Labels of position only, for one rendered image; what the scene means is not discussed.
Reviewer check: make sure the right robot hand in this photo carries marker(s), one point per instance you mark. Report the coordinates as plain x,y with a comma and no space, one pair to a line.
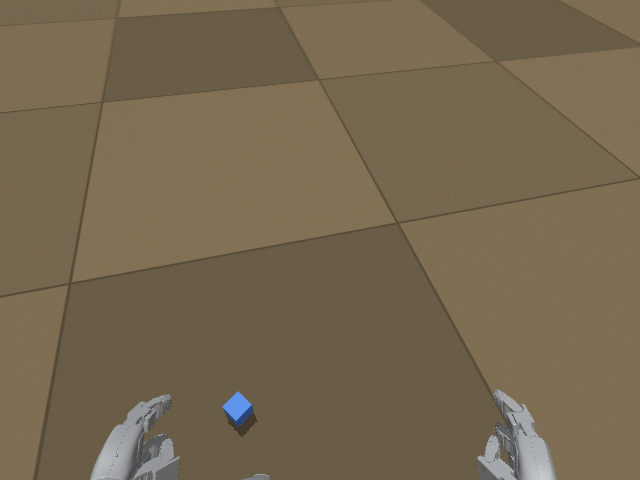
528,454

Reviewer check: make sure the left robot hand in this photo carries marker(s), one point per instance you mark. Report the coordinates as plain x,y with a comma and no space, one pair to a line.
125,457

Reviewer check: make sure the cube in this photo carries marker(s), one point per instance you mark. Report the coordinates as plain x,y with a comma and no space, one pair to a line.
238,409

